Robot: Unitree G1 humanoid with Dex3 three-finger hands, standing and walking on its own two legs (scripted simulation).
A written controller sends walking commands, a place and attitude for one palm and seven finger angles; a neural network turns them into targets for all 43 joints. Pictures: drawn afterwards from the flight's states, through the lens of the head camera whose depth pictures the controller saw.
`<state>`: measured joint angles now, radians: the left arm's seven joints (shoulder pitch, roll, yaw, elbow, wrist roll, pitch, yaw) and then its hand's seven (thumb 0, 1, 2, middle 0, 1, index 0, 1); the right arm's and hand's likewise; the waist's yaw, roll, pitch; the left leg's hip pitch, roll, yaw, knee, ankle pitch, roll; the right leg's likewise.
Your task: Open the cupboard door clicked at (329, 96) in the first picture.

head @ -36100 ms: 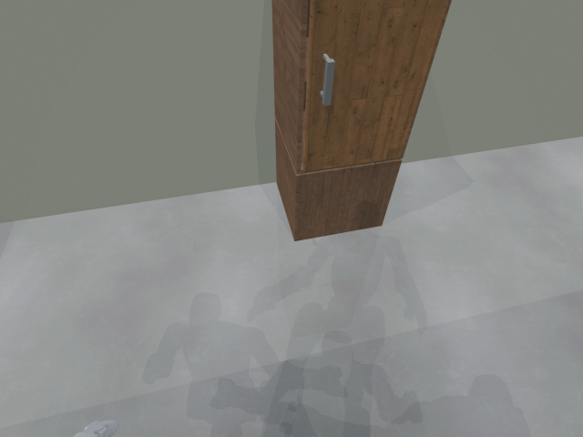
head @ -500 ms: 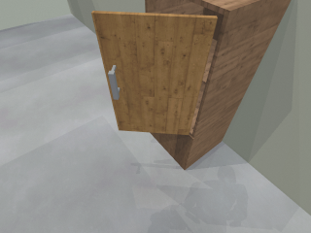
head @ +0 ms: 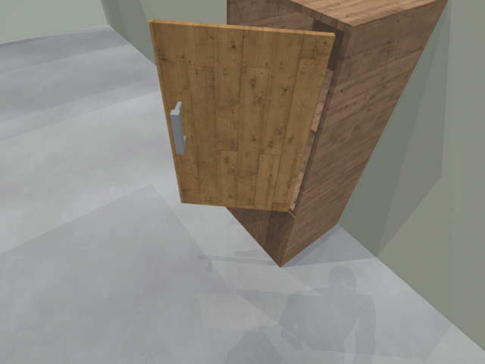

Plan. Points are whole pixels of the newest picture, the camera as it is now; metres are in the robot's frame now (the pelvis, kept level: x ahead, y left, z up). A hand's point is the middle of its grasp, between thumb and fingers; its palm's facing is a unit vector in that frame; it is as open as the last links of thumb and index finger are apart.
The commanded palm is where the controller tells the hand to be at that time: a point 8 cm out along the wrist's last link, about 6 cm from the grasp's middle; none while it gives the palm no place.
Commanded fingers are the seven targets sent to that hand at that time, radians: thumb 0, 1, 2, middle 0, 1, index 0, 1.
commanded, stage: look again from close up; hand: left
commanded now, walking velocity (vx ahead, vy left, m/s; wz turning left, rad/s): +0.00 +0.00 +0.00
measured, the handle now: (179, 128) +0.65 +0.20 +0.00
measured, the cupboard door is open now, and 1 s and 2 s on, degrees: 48 48 48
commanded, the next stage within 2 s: shuffle to correct the standing spot in 0.54 s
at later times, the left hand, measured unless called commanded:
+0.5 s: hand out of the picture +0.00 +0.18 -0.18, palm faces +0.01 -0.99 -0.16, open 7.3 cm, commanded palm none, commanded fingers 0.00 0.90 0.90 -0.20 -0.30 -0.20 -0.30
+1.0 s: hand out of the picture +0.01 +0.18 -0.19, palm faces +0.06 -0.99 -0.14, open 7.3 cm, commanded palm none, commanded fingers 0.00 0.90 0.90 -0.20 -0.30 -0.20 -0.30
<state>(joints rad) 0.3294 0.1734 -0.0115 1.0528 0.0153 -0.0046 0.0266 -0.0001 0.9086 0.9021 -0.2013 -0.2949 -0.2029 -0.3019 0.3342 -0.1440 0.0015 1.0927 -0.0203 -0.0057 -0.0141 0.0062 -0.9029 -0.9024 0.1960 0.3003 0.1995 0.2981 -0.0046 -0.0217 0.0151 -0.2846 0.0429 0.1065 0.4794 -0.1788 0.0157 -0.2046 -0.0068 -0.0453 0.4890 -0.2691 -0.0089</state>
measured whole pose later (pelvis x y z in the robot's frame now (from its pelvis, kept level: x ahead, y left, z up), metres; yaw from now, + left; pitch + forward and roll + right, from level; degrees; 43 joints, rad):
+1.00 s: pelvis +0.06 +0.02 -0.01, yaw +0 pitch +0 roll -1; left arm 0.42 0.15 0.02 1.09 0.02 -0.03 0.01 0.00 0.91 0.90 -0.20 -0.29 -0.20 -0.30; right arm 0.35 -0.14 -0.01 1.11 -0.02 -0.02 -0.01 0.01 -0.90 -0.90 0.20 0.30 0.20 0.30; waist 0.02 -0.03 0.00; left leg -0.27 0.03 0.11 0.61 -0.35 0.03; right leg -0.15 -0.03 -0.04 0.55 -0.40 0.01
